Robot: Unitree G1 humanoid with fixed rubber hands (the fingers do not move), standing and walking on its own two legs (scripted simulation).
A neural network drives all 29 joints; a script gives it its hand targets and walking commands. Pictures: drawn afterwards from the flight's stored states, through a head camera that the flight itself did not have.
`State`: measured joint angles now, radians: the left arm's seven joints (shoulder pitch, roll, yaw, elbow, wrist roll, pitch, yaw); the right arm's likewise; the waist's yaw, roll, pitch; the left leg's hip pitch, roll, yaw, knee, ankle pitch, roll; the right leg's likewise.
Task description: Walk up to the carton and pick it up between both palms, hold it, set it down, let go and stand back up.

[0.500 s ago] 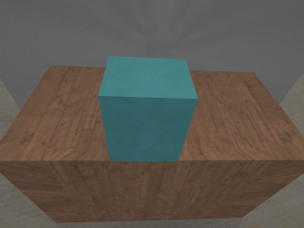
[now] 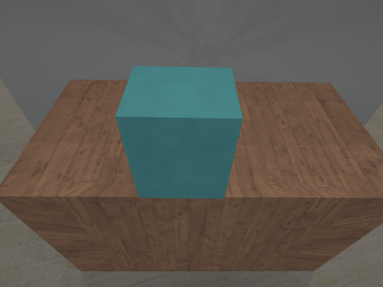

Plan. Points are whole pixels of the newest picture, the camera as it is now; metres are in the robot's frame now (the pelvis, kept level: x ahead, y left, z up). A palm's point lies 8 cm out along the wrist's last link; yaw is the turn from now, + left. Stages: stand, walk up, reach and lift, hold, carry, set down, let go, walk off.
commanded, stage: walk up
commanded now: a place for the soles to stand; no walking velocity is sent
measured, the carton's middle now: (182, 137) +0.45 +0.03 +0.07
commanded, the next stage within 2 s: stand in 0.04 s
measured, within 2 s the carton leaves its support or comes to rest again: neither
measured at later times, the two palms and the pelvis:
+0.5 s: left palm out of the picture +0.03 +0.23 -0.14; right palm out of the picture +0.03 -0.24 -0.14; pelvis +0.01 -0.01 +0.00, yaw +3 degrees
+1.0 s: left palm (82, 286) +0.17 +0.25 -0.13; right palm (292, 276) +0.20 -0.24 -0.13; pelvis -0.02 -0.02 -0.04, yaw +3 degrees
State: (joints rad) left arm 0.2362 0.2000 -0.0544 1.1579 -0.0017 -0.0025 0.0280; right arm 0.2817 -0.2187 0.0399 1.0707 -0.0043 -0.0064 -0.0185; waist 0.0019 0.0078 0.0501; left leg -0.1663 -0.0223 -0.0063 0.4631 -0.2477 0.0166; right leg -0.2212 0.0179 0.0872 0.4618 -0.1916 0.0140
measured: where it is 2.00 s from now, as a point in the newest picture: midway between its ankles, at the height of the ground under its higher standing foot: outside the picture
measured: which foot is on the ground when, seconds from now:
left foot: down 0.00-1.00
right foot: down 0.00-1.00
